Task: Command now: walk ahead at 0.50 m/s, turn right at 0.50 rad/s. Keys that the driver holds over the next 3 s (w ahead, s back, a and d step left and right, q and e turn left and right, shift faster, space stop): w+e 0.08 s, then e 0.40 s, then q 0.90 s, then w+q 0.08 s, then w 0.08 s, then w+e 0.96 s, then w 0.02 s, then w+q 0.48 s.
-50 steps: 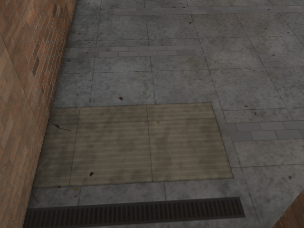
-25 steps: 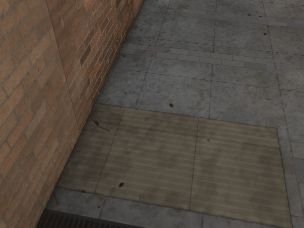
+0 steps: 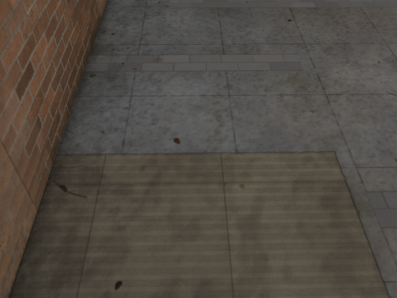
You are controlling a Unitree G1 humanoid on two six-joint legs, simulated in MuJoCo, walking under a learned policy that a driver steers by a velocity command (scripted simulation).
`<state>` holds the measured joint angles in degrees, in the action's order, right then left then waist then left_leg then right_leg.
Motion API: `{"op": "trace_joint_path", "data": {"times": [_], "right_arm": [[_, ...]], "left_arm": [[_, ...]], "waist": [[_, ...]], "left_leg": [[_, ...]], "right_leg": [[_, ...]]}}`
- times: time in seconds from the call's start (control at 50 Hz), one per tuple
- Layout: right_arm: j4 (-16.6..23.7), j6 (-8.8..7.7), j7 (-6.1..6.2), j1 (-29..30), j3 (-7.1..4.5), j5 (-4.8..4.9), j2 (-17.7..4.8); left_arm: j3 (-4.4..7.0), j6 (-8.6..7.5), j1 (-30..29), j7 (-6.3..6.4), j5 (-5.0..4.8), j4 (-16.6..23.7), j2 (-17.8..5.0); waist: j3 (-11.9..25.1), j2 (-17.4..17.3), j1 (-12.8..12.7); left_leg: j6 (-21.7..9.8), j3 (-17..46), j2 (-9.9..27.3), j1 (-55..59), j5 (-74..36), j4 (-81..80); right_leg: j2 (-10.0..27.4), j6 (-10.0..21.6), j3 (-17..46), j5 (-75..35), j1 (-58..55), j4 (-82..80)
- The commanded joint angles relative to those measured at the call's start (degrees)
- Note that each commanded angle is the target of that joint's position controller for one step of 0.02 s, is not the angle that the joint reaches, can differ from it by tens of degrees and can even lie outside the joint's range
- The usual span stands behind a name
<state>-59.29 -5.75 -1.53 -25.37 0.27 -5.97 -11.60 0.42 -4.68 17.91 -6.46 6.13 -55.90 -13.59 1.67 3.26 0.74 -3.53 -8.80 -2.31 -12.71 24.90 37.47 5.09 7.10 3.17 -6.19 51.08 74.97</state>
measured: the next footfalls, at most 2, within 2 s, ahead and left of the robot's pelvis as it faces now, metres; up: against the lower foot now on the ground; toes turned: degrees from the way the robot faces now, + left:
right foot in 0.28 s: +0.33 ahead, -0.16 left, -0.20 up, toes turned -14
left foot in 0.58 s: +0.48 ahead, +0.07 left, -0.21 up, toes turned -21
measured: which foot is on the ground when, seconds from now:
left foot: down 0.00-0.28, up 0.30-0.56, down 0.58-0.98, up 1.00-1.00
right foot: up 0.00-0.26, down 0.28-1.00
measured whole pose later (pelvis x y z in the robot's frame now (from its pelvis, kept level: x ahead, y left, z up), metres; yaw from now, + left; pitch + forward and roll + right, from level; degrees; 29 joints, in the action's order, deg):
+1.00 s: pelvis +0.37 -0.02 -0.20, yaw -11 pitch +4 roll -1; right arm -32.4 3.4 0.2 -5.4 -4.9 1.1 -14.0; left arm 5.3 1.0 13.6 1.8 -0.2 -46.6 -13.7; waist 0.6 -2.7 -1.9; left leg -0.2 8.2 -3.9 -29.8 17.5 43.7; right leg 1.8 -1.6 -1.6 24.8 18.4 39.3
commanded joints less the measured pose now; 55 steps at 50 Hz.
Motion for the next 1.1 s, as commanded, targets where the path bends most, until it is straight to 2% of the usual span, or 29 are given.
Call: {"op": "trace_joint_path", "data": {"times": [0.02,0.06,0.1,0.14,0.18,0.2,0.22,0.26,0.28,0.3,0.32,0.34,0.38,0.4,0.42,0.46,0.52,0.58,0.6,0.62,0.64,0.66,0.72,0.82,0.9,0.96,1.0,1.04,1.1], "right_arm": [[5.4,-3.9,2.6,8.2,2.33,-0.11,2.6],[2.5,-4.32,1.46,3.4,1.95,-1.17,-2.6],[-0.2,-3.78,1.28,-5.1,2.32,0.16,-2.8],[-2.6,-2.68,3.26,-13.2,1.93,1.74,-2.8],[-5.2,-0.88,4.15,-19.0,2.05,2.44,-0.8],[-2.6,1.51,5.7,-8.9,-0.82,9.58,-4.8],[-0.9,2.26,5.68,-5.1,-1.37,8.74,-7.1],[0.3,2.55,3.64,-5.3,-1.3,7.58,-3.7],[0.3,2.06,3.13,-4.3,-1.74,6.93,-3.3],[3.0,0.85,2.98,-2.4,-1.35,6.7,0.4],[10.2,0.3,1.9,2.0,-0.22,8.91,-1.5],[14.2,-0.23,1.88,7.4,-0.88,8.77,-5.2],[16.3,1.11,3.84,7.9,-1.55,7.96,-4.8],[16.4,2.3,4.73,3.0,-1.29,8.96,-1.9],[16.3,4.41,5.46,2.5,-1.88,8.53,-2.0],[16.2,4.42,6.02,7.4,-3.11,6.49,-3.3],[17.6,3.71,5.03,11.3,-3.46,6.66,-2.0],[17.9,5.01,3.9,12.3,-3.89,5.64,-1.8],[17.8,5.42,3.31,11.9,-3.91,4.28,-2.2],[19.0,5.66,2.88,14.9,-4.97,3.65,-7.2],[20.0,6.09,2.41,18.2,-4.86,3.59,-6.4],[21.2,6.14,2.03,22.7,-5.01,3.86,-6.1],[23.8,5.58,2.2,25.4,-5.44,5.8,-7.9],[26.8,6.18,2.79,21.7,-6.3,6.37,-8.1],[30.0,7.35,2.53,21.7,-6.84,6.77,-9.0],[33.4,8.5,1.94,24.3,-6.62,7.26,-7.5],[34.5,8.29,1.17,24.0,-6.33,7.19,-6.8],[34.2,8.01,0.87,24.4,-7.08,7.41,-7.8],[34.1,8.37,0.01,25.4,-5.79,7.74,-5.1]], "left_arm": [[-1.53,-0.49,3.1,-1.14,1.26,1.1,2.8],[-0.56,-0.05,-1.7,0.35,0.03,3.0,-0.7],[0.17,0.34,-10.3,1.55,0.69,5.8,-4.7],[-0.42,0.11,-22.5,1.17,-0.02,9.6,-4.0],[-1.72,-0.03,-25.9,0.61,0.09,9.4,-1.1],[-0.59,0.92,-32.4,0.19,-15.01,12.9,-0.5],[-0.87,1.74,-24.7,0.07,-15.35,11.1,-0.5],[1.87,3.03,-8.2,1.01,-10.24,6.2,-3.8],[3.6,4.35,3.4,1.93,-8.68,2.1,-6.8],[4.06,4.35,12.2,3.19,-5.71,0.8,-12.5],[3.76,4.29,11.9,3.91,-5.66,3.1,-12.4],[4.14,5.84,7.0,5.94,-6.07,6.0,-13.3],[3.76,7.03,-1.3,7.49,-5.61,8.7,-12.3],[4.34,6.64,-7.6,7.92,-4.59,10.7,-14.2],[3.6,6.64,-16.2,8.5,-5.6,13.5,-12.2],[3.99,6.79,-19.2,9.15,-6.45,15.8,-10.5],[3.69,6.07,-16.1,9.98,-6.97,15.3,-8.4],[2.03,4.89,-11.3,9.08,-7.2,11.4,-0.5],[1.46,4.33,-7.2,8.58,-6.55,9.5,2.3],[1.72,3.83,1.7,8.0,-5.62,8.4,2.7],[1.93,3.71,4.6,7.5,-6.11,7.6,1.4],[2.61,4.28,1.0,7.59,-6.77,8.1,-0.8],[3.9,6.04,-5.5,9.22,-5.86,9.4,-3.9],[4.8,4.91,-4.9,9.13,-5.86,10.3,-2.6],[5.07,4.87,-4.3,8.24,-6.09,11.6,-2.6],[6.33,5.0,0.0,7.96,-6.52,11.0,-6.0],[7.19,5.54,-1.1,8.98,-6.18,12.7,-9.8],[7.1,5.22,-3.1,10.04,-5.97,15.6,-10.1],[7.62,6.04,-7.5,10.26,-7.02,16.3,-11.7]], "waist": [[-6.8,-3.2,-3.1],[-6.6,-6.1,-2.6],[-12.7,-3.8,1.1],[-13.7,-3.5,6.8],[-14.4,-4.2,9.4],[-19.0,-1.9,9.5],[-14.0,-3.6,5.3],[-3.6,2.0,-0.8],[0.1,3.5,-6.3],[9.8,12.4,-10.8],[22.6,10.2,-13.5],[25.9,3.7,-12.7],[22.4,-9.1,-6.5],[19.6,-2.5,0.8],[10.0,-2.9,5.0],[5.5,-5.3,4.7],[11.0,2.3,3.3],[8.6,3.2,4.2],[7.0,1.5,3.5],[6.7,-8.7,-3.0],[7.9,-14.5,-4.9],[3.6,-17.1,-5.3],[-2.8,-11.9,-3.7],[6.8,-11.7,-2.3],[9.4,-10.3,-2.6],[7.5,-1.1,-3.3],[4.1,13.0,-3.1],[2.0,5.8,-3.1],[0.0,4.9,-1.9]], "left_leg": [[-6.4,3.6,11.1,-23.9,-13.1,-6.6],[-5.6,5.6,13.0,-25.4,-3.7,-3.9],[-7.2,13.6,19.2,-5.8,-5.2,1.3],[-5.7,16.3,19.9,10.4,-13.0,5.3],[-5.8,16.0,18.8,12.0,-14.2,7.7],[-3.8,12.7,15.4,-4.0,-19.0,14.4],[-3.4,11.4,16.1,-7.1,-16.4,19.8],[-0.3,3.2,10.7,-11.2,-24.3,39.1],[2.4,2.8,7.2,-25.6,-7.2,57.3],[7.0,0.1,1.5,-43.5,34.3,85.8],[8.8,10.0,4.4,-59.0,28.6,88.7],[8.5,13.1,7.6,-59.0,23.5,85.5],[7.0,12.3,7.7,-50.5,8.4,73.2],[8.6,16.0,8.8,-45.9,2.4,66.9],[11.1,17.3,10.2,-35.2,-2.8,49.8],[11.4,10.6,5.5,-16.5,-11.5,23.5],[12.1,11.5,3.3,-8.7,-26.6,9.4],[7.6,10.7,3.9,2.4,-28.0,-2.2],[6.2,11.2,5.6,5.7,-32.8,-5.4],[2.8,16.4,10.6,8.9,-40.9,-3.8],[-1.6,20.3,12.5,4.2,-30.2,-7.7],[-2.2,23.7,11.7,-6.1,-13.7,-12.9],[-0.5,23.4,8.3,-12.9,-1.9,-14.9],[-3.9,27.6,8.8,-3.8,-20.6,-9.7],[-4.7,28.9,7.5,-3.8,-29.6,-6.7],[-0.9,20.3,0.9,-12.8,-26.4,1.9],[2.9,12.3,-3.2,-25.5,-0.6,16.4],[4.1,13.6,0.6,-33.7,10.1,32.6],[3.5,11.0,3.5,-29.5,1.7,20.9]], "right_leg": [[2.3,-0.6,2.0,-34.0,-17.9,-27.0],[-0.3,-2.3,-1.4,-33.2,-26.6,-24.9],[2.2,-3.0,3.2,-24.9,-6.7,-33.2],[3.9,-4.3,1.4,-19.2,2.3,-45.8],[4.0,-4.7,-1.5,-18.6,-2.7,-53.0],[-1.9,-5.3,-0.6,-20.8,-9.0,-49.6],[-0.6,-4.3,-0.4,-24.6,-17.7,-51.5],[-7.5,-2.3,-10.1,-30.7,-41.7,-56.5],[-2.3,1.7,-4.2,-41.5,-63.2,-56.7],[9.4,8.7,3.7,-78.6,-85.3,-39.9],[19.7,18.3,15.6,-67.4,-100.5,-33.8],[19.3,18.5,18.4,-53.1,-94.2,-37.3],[17.1,15.1,19.1,-24.8,-68.5,-47.2],[22.3,19.1,27.2,-18.1,-54.2,-49.6],[17.7,15.7,20.7,-16.3,-34.7,-53.0],[2.4,9.6,8.5,-10.5,-18.1,-52.1],[2.6,8.8,7.6,-7.7,-24.2,-49.3],[1.2,3.0,8.4,8.7,-21.6,-48.0],[-1.7,-0.7,7.0,16.9,-20.5,-45.9],[-7.0,-4.7,4.6,29.0,-18.0,-41.8],[-7.1,-6.8,1.9,31.2,-22.8,-39.7],[-5.6,-7.5,0.5,29.3,-28.7,-41.2],[-5.5,-7.7,-1.4,27.7,-29.9,-40.7],[-5.9,-8.4,-3.9,25.8,-30.7,-36.7],[-6.1,-7.8,-4.3,24.9,-32.5,-35.9],[-0.5,-4.7,0.3,20.6,-37.5,-42.8],[14.9,5.0,15.7,1.8,-42.7,-51.3],[20.2,8.8,16.6,-11.0,-46.3,-50.5],[13.7,1.7,3.5,-11.2,-45.0,-47.6]]}}
Over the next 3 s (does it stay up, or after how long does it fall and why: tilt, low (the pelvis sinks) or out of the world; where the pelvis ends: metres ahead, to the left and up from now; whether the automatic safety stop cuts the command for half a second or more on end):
stays up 1.10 -0.10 -0.19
